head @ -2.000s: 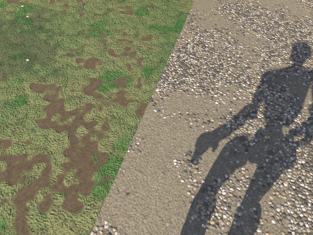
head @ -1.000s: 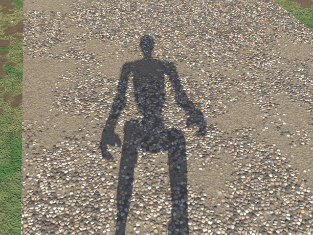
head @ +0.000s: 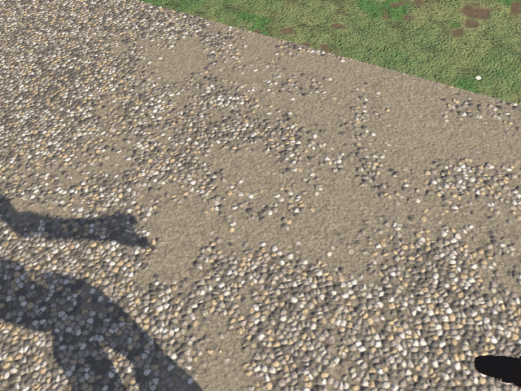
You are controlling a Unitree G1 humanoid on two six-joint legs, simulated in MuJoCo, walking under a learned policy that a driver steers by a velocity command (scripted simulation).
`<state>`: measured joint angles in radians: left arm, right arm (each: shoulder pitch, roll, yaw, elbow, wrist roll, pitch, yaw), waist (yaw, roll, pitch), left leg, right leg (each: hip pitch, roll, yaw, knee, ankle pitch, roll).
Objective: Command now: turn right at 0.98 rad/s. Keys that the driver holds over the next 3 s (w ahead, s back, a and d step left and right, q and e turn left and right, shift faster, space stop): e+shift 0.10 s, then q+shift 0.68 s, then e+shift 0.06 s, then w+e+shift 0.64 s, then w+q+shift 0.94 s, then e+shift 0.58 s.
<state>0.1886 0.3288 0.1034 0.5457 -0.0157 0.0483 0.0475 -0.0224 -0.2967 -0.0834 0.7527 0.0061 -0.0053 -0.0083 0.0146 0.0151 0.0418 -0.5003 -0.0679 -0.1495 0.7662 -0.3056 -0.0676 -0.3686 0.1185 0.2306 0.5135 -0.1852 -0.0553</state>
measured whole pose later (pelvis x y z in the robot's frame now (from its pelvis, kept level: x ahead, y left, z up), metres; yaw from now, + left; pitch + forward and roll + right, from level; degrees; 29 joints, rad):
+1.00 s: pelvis +0.05 +0.08 +0.00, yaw +16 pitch +2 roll -1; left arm 0.25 0.33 0.09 0.75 -0.03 -0.01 -0.02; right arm 0.22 -0.27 -0.05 0.65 0.00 -0.02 0.00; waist 0.01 -0.02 0.00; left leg -0.25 0.01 0.08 0.46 -0.26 0.05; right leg -0.55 -0.08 -0.02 1.16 -0.35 0.01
